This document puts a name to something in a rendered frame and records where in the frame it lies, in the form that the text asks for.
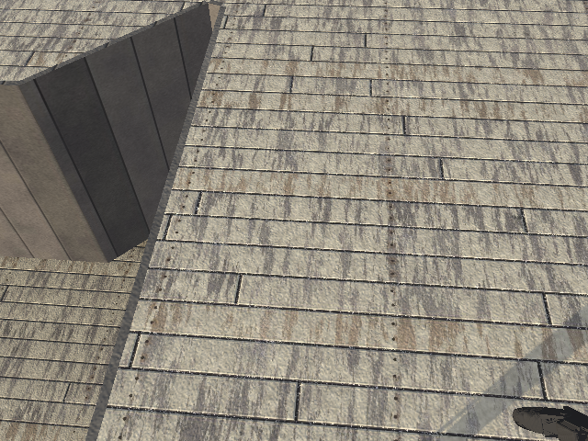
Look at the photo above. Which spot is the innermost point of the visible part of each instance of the right robot hand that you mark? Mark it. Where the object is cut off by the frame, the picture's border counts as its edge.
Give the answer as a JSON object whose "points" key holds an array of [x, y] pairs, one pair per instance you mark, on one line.
{"points": [[566, 425]]}

